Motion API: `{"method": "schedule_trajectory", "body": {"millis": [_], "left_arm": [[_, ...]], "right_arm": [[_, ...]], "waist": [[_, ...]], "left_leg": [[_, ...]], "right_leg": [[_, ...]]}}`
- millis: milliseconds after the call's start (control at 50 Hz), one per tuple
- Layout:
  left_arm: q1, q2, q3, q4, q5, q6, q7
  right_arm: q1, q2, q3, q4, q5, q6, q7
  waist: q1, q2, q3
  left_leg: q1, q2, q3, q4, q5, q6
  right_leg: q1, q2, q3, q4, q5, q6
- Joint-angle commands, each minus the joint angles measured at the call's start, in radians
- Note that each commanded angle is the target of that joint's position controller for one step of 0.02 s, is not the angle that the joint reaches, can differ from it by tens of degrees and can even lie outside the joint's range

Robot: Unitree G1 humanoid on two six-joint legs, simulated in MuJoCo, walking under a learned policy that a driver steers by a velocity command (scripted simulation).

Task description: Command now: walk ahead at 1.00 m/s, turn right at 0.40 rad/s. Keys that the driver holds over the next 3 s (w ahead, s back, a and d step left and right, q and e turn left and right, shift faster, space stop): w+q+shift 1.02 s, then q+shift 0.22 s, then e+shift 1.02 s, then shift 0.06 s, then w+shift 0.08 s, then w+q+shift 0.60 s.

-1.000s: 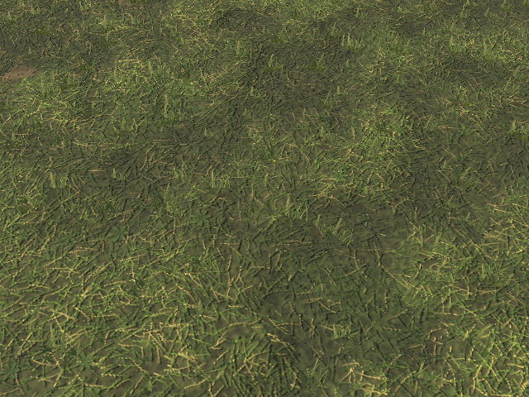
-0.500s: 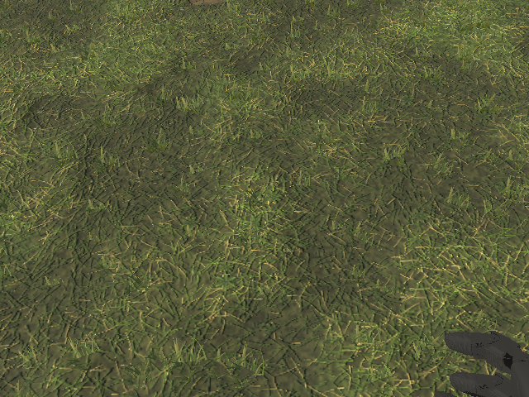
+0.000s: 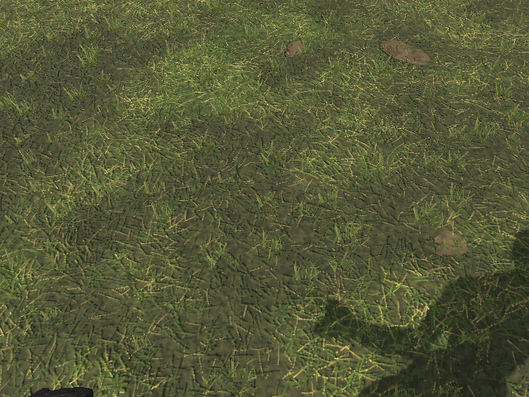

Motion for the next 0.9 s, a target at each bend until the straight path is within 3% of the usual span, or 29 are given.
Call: {"method": "schedule_trajectory", "body": {"millis": [20,80,160,200,220,240,260,280,300,320,340,360,380,400,440,500,560,600,640,660,680,700,720,740,760,780,800,840,900], "left_arm": [[-0.040,-0.015,-0.019,-0.074,0.010,-0.022,-0.014],[-0.198,-0.031,-0.038,-0.125,0.039,-0.054,-0.039],[-0.313,0.000,-0.025,-0.168,0.024,-0.091,-0.067],[-0.159,0.083,0.017,-0.145,0.017,-0.088,-0.048],[0.028,0.124,0.042,-0.109,0.010,-0.078,-0.030],[0.268,0.163,0.061,-0.053,0.017,-0.062,-0.006],[0.330,0.262,0.075,-0.019,0.055,-0.070,-0.008],[0.383,0.172,0.058,-0.005,0.057,-0.070,-0.011],[0.324,0.114,0.042,0.028,0.045,-0.075,-0.009],[0.265,0.076,0.032,0.049,0.040,-0.078,-0.008],[0.212,0.034,0.024,0.067,0.054,-0.082,-0.011],[0.159,-0.006,0.016,0.078,0.073,-0.089,-0.010],[0.113,-0.040,0.013,0.088,0.068,-0.090,-0.012],[0.072,-0.049,0.014,0.098,0.054,-0.091,-0.012],[0.020,-0.018,0.024,0.108,0.045,-0.097,-0.007],[-0.002,0.040,0.036,0.110,0.057,-0.102,0.012],[0.049,0.117,0.052,0.120,0.047,-0.100,0.019],[0.067,0.186,0.066,0.121,0.040,-0.085,0.016],[0.063,0.244,0.081,0.110,0.025,-0.050,0.016],[0.040,0.252,0.082,0.100,0.021,-0.037,0.016],[0.007,0.220,0.071,0.097,0.021,-0.041,0.014],[0.003,0.019,0.015,0.074,0.037,-0.076,0.006],[0.170,-0.045,-0.020,-0.020,0.017,-0.129,-0.006],[0.035,0.092,-0.006,-0.029,0.005,-0.159,-0.010],[-0.060,0.104,0.003,-0.055,-0.015,-0.164,-0.006],[-0.069,0.080,-0.004,-0.036,0.012,-0.154,0.009],[-0.037,0.067,-0.003,-0.027,0.034,-0.144,0.012],[-0.022,0.078,0.007,-0.015,0.048,-0.116,0.010],[-0.186,0.028,-0.008,-0.065,0.062,-0.101,0.013]], "right_arm": [[-0.081,-0.067,0.007,-0.060,-0.004,-0.026,0.002],[-0.002,-0.085,0.021,-0.021,0.021,-0.020,-0.004],[0.076,-0.137,0.024,0.018,0.031,0.006,-0.021],[0.090,-0.180,0.023,0.037,0.014,0.017,-0.024],[0.060,-0.195,0.024,0.041,0.005,0.025,-0.026],[0.024,-0.158,0.037,0.012,-0.013,0.023,-0.030],[0.208,0.064,0.090,-0.023,-0.001,0.001,-0.024],[0.126,-0.017,0.073,-0.030,0.054,-0.016,-0.023],[-0.036,-0.067,0.048,-0.080,0.088,-0.013,-0.034],[-0.102,-0.053,0.052,-0.101,0.075,-0.009,-0.039],[-0.141,-0.039,0.047,-0.102,0.047,0.004,-0.038],[-0.087,-0.009,0.045,-0.098,0.047,0.026,-0.028],[-0.070,0.017,0.046,-0.093,0.053,0.052,-0.020],[-0.075,0.036,0.046,-0.100,0.059,0.075,-0.015],[-0.129,0.039,0.047,-0.126,0.045,0.101,-0.014],[-0.192,0.015,0.048,-0.157,0.030,0.096,0.007],[-0.305,-0.018,0.045,-0.184,0.026,0.083,0.038],[-0.310,-0.064,0.028,-0.197,0.033,0.080,0.049],[-0.175,-0.137,-0.007,-0.182,0.055,0.095,0.044],[0.002,-0.197,-0.038,-0.143,0.055,0.108,0.038],[0.217,-0.264,-0.078,-0.081,0.055,0.121,0.021],[0.167,-0.309,-0.083,-0.061,0.056,0.131,0.012],[0.032,-0.300,-0.044,-0.147,0.017,0.088,0.024],[0.015,-0.195,-0.033,-0.195,0.014,0.063,0.031],[0.021,-0.176,-0.029,-0.173,0.005,0.034,0.037],[-0.025,-0.150,-0.021,-0.172,0.007,0.014,0.042],[-0.093,-0.163,-0.024,-0.183,0.002,0.007,0.035],[-0.130,-0.131,-0.011,-0.198,0.011,0.008,0.016],[-0.085,-0.102,-0.001,-0.178,0.034,0.015,-0.022]], "waist": [[0.080,0.058,0.115],[0.041,0.039,0.140],[0.031,0.086,0.137],[0.139,0.212,-0.013],[0.265,0.249,-0.121],[0.378,0.236,-0.261],[0.229,-0.137,-0.516],[0.284,-0.192,-0.586],[0.279,-0.158,-0.323],[0.247,-0.068,-0.189],[0.202,-0.005,-0.098],[0.132,-0.059,-0.080],[0.099,-0.063,-0.053],[0.073,-0.066,-0.007],[0.047,-0.028,0.080],[0.028,0.014,0.110],[0.067,0.097,0.124],[0.047,0.059,0.087],[-0.046,-0.033,-0.012],[-0.140,-0.062,-0.098],[-0.244,-0.009,-0.176],[-0.144,0.405,-0.039],[0.066,0.520,-0.281],[-0.015,0.272,-0.260],[0.009,0.109,-0.104],[0.055,-0.039,-0.076],[0.105,-0.019,-0.048],[0.131,0.002,-0.007],[0.075,-0.003,0.068]], "left_leg": [[-0.011,0.292,-0.282,-0.245,0.131,0.180],[-0.064,0.262,-0.217,-0.318,0.258,0.187],[0.035,0.277,-0.165,-0.288,0.543,0.166],[0.104,0.294,-0.166,-0.069,0.983,0.135],[0.020,0.265,-0.131,0.162,1.070,0.108],[-0.264,0.223,-0.138,0.482,0.821,0.072],[-0.578,0.073,-0.181,0.897,-0.087,0.043],[-0.638,0.074,-0.269,1.030,-0.151,0.059],[-0.763,0.106,-0.229,1.078,-0.101,0.055],[-0.781,0.151,-0.205,1.051,-0.040,0.055],[-0.724,0.186,-0.192,1.010,-0.001,0.055],[-0.649,0.221,-0.209,0.990,0.033,0.050],[-0.606,0.240,-0.209,0.973,0.018,0.045],[-0.608,0.258,-0.208,0.946,-0.010,0.040],[-0.651,0.276,-0.198,0.903,0.033,0.023],[-0.642,0.253,-0.147,0.732,0.274,0.023],[-0.537,0.198,-0.034,0.499,0.440,0.066],[-0.460,0.122,0.048,0.434,0.406,0.099],[-0.313,0.030,0.119,0.461,0.232,0.137],[-0.087,-0.003,0.115,0.472,0.143,0.170],[0.240,-0.010,0.033,0.400,0.161,0.212],[0.297,0.064,-0.196,0.299,0.269,0.291],[0.469,0.264,-0.905,0.009,-0.243,0.504],[0.405,0.299,-1.015,-0.146,-0.443,0.429],[0.246,0.289,-0.986,-0.189,-0.423,0.384],[0.125,0.261,-0.903,-0.160,-0.335,0.345],[-0.006,0.225,-0.834,-0.116,-0.224,0.353],[-0.127,0.154,-0.681,-0.134,-0.087,0.343],[-0.241,0.092,-0.534,-0.164,0.082,0.320]], "right_leg": [[-0.198,-0.032,0.105,-0.134,0.132,0.007],[-0.077,-0.044,-0.044,-0.359,0.311,0.022],[0.124,0.044,-0.096,-0.615,0.312,0.029],[0.367,0.103,-0.100,-0.623,0.216,0.001],[0.618,0.109,-0.110,-0.631,0.184,-0.016],[1.004,-0.033,0.018,-0.543,0.116,-0.035],[1.338,-0.348,0.557,-0.647,-0.279,-0.172],[1.270,-0.358,0.793,-0.879,-0.503,-0.171],[1.125,-0.324,0.644,-0.925,-0.433,-0.129],[0.966,-0.306,0.492,-0.927,-0.264,-0.118],[0.796,-0.265,0.355,-0.949,-0.118,-0.102],[0.683,-0.253,0.267,-0.969,-0.054,-0.105],[0.608,-0.241,0.190,-0.999,-0.019,-0.101],[0.549,-0.246,0.110,-1.036,0.016,-0.089],[0.466,-0.250,-0.016,-1.089,0.123,-0.073],[0.450,-0.173,-0.212,-1.121,0.199,-0.050],[0.527,-0.149,-0.323,-1.145,0.282,-0.019],[0.662,-0.164,-0.346,-1.056,0.707,-0.004],[0.770,-0.189,-0.350,-0.792,1.213,0.005],[0.703,-0.197,-0.331,-0.547,1.306,0.003],[0.506,-0.152,-0.311,-0.196,1.131,0.035],[0.184,0.111,-0.273,0.341,-0.150,0.089],[-0.129,0.184,0.012,0.509,-0.333,0.078],[-0.129,0.111,0.103,0.405,-0.210,0.022],[-0.143,0.091,0.078,0.287,-0.149,0.008],[-0.064,0.038,0.092,0.179,-0.099,0.008],[0.009,0.022,0.109,0.108,-0.071,0.027],[0.083,0.001,0.110,-0.024,-0.058,0.066],[0.110,0.011,0.046,-0.318,0.058,0.125]]}}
